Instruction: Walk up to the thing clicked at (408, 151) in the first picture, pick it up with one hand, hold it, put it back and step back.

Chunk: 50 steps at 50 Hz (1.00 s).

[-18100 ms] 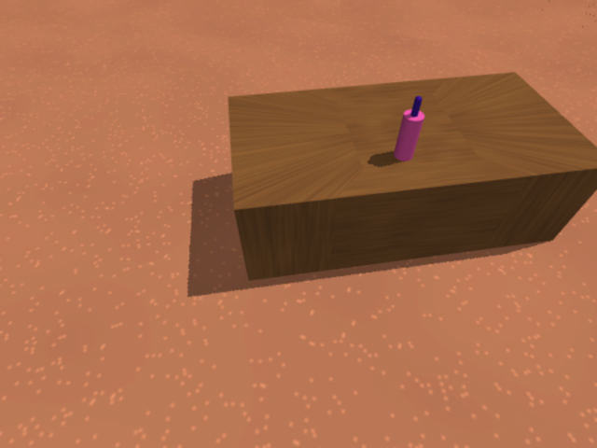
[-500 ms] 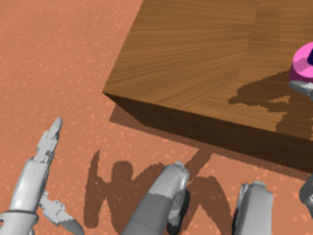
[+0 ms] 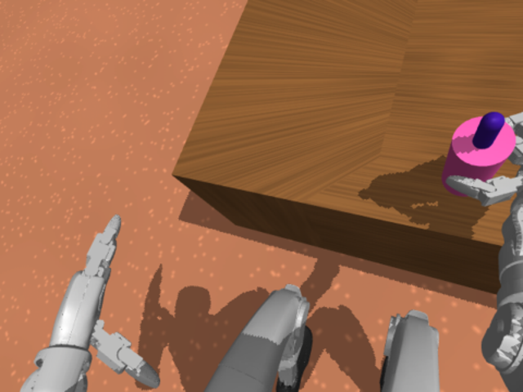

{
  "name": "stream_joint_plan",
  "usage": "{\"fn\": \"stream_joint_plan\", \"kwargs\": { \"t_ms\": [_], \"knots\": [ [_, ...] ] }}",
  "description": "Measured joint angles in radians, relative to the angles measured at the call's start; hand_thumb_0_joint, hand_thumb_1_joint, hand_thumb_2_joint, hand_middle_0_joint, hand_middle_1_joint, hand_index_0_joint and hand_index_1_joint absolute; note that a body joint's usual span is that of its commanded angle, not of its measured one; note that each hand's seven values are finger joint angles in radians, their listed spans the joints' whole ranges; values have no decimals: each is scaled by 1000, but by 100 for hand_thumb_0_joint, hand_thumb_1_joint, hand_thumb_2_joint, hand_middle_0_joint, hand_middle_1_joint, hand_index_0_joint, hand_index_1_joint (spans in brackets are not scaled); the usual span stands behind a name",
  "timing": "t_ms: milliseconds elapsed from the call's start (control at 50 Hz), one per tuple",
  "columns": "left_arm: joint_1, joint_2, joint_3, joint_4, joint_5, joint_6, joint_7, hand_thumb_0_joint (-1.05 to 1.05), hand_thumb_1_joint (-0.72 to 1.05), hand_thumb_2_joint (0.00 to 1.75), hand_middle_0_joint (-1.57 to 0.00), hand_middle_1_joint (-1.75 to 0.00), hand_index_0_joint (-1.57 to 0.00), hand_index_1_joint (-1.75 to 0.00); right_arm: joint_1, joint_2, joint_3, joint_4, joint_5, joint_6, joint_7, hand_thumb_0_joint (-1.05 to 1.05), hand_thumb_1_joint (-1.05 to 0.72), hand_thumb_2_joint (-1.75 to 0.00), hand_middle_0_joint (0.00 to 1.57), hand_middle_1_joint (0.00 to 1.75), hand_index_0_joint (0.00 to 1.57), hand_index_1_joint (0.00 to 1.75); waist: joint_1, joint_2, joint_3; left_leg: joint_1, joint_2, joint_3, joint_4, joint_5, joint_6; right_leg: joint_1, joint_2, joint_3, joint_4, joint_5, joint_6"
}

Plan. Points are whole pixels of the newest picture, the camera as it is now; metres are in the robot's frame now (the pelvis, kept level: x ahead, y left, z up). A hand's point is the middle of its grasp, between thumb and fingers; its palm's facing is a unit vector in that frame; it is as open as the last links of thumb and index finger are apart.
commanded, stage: settle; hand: right
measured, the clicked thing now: (475, 154) +0.49 -0.17 -0.04
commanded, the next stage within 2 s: lift in 0.42 s
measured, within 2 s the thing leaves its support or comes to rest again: neither
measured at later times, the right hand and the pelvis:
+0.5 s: hand (521, 126) +0.52 -0.22 -0.02, palm faces +0.17 +0.99 -0.01, open 10.2 cm; pelvis +0.01 -0.01 +0.02, yaw -1 degrees
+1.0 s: hand out of the picture +0.48 -0.21 +0.03, palm faces +0.16 +0.99 -0.03, open 10.1 cm; pelvis +0.02 -0.01 +0.06, yaw -2 degrees
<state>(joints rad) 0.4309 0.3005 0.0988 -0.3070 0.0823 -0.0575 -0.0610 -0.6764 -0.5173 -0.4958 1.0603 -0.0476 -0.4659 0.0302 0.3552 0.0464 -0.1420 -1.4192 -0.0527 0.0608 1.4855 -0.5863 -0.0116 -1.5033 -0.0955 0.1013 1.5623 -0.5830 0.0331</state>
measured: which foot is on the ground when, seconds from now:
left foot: down 0.00-1.00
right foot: down 0.00-1.00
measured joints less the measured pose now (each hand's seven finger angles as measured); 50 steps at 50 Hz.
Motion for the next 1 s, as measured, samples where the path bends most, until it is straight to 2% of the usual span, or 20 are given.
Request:
{"fn": "stream_joint_plan", "kwargs": {
  "t_ms": [80, 240, 300, 360, 440, 560, 680, 800, 1000],
  "knots": [
    [-16, -4, -16, 32, 7, 7, 2, -1, -53, 5, -6, -5, -6, -4, -4, 1, 6, 23, -2, -20, -6, -6, 61, -85, 69, 116, 93, 128, -2, -2, 0, 28, 1, 1, -26, 7, -1, 25, 1, 0, -23, 6, -1],
    [-31, -7, -19, 61, 15, 2, 4, -1, -52, 4, -6, -5, -6, -4, -51, -23, 14, 98, 9, -54, -7, -7, 61, -88, 68, 117, 91, 129, -4, -9, 2, 65, 5, -1, -63, 14, -5, 59, 5, -4, -55, 12, -6],
    [-35, -9, -23, 59, 17, 10, 3, -1, -52, 4, -6, -5, -6, -4, -65, -36, 1, 107, -2, -57, -2, -7, 61, -88, 67, 118, 91, 129, -2, -11, 5, 73, 5, -2, -74, 18, -7, 66, 5, -5, -64, 14, -8],
    [-30, -13, -23, 62, 16, 2, 3, -1, -52, 4, -6, -5, -6, -4, -83, -44, 6, 122, 6, -59, 7, -7, 61, -89, 67, 118, 90, 130, -3, -13, 4, 75, 7, -2, -82, 19, -8, 68, 7, -6, -71, 16, -9],
    [-32, -16, -28, 62, 16, 9, 1, -1, -52, 4, -6, -6, -6, -4, -89, -53, -4, 122, -1, -54, 14, -7, 61, -90, 66, 118, 90, 130, 1, -14, 6, 82, 7, -5, -91, 21, -10, 75, 6, -9, -78, 16, -11],
    [-32, -24, -35, 71, 15, 17, 1, -1, -52, 4, -6, -6, -6, -4, -85, -46, -4, 109, -2, -43, 16, -7, 61, -91, 66, 119, 89, 131, -2, -13, 6, 97, 7, -7, -110, 26, -10, 90, 6, -11, -97, 20, -11],
    [-35, -27, -35, 89, 12, 21, 0, -1, -51, 3, -6, -6, -7, -4, -61, -25, 0, 84, 0, -34, 17, -6, 61, -89, 66, 119, 90, 131, -9, -13, 9, 126, 6, -7, -136, 31, -9, 119, 5, -13, -122, 25, -10],
    [-33, -31, -31, 114, 8, 25, 4, -1, -51, 3, -5, -6, -7, -3, -19, 14, 19, 46, 17, -31, 14, -5, 61, -88, 67, 119, 90, 131, -28, -14, 9, 171, 6, -10, -171, 37, -7, 167, 5, -18, -160, 31, -8],
    [-13, -55, -47, 155, 3, 24, 6, -1, -51, 3, -5, -6, -7, -3, 93, 105, 66, -72, 42, -13, 6, -5, 61, -88, 68, 119, 91, 131, -80, -19, 3, 283, 10, -19, -246, 49, -6, 284, 6, -31, -241, 44, -8]
  ]
}}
